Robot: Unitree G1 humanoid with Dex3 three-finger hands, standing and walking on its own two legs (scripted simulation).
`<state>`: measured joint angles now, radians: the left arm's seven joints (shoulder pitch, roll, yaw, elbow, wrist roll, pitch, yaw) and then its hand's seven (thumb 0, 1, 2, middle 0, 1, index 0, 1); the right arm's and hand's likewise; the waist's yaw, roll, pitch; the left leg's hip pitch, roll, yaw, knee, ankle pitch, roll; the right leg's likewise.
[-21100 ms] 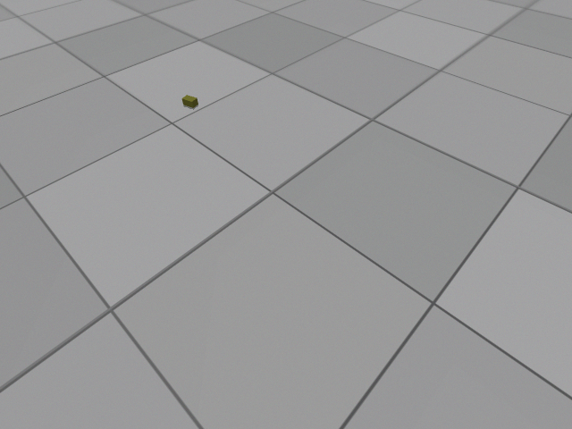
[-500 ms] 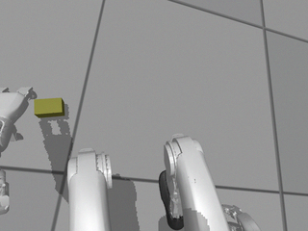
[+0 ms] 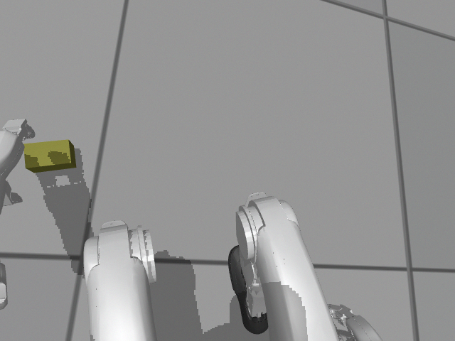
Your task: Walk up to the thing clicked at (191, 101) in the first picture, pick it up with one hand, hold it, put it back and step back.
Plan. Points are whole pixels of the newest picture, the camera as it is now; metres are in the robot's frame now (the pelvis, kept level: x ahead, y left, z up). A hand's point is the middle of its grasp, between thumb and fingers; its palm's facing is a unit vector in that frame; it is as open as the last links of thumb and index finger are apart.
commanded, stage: rise first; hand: left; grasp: from above
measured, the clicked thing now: (51, 156) +0.49 +0.29 -0.31
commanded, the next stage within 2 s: approach in 1.58 s
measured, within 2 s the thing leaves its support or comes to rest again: neither
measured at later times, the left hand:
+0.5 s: hand (4, 169) +0.43 +0.32 -0.19, palm faces -0.45 -0.06 -0.89, open 12.7 cm
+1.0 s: hand out of the picture +0.45 +0.33 -0.19, palm faces -0.45 -0.06 -0.89, open 13.0 cm
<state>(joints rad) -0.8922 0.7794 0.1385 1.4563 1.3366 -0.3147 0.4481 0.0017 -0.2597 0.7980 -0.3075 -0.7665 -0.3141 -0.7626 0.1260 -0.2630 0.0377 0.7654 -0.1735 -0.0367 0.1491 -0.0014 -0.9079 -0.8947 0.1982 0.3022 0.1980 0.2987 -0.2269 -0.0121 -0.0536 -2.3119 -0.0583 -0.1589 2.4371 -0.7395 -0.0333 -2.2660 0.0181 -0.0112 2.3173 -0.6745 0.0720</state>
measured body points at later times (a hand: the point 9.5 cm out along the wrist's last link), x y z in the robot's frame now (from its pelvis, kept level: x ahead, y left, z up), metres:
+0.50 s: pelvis -0.01 +0.01 -0.01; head +0.23 +0.10 +0.36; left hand +0.45 +0.32 -0.14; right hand +0.05 -0.27 -0.10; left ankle +0.06 +0.12 -0.29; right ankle +0.10 -0.14 -0.29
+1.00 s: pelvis -0.01 +0.01 -0.01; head +0.24 +0.11 +0.36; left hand +0.47 +0.34 -0.14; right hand +0.04 -0.26 -0.09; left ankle +0.06 +0.13 -0.29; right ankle +0.10 -0.14 -0.29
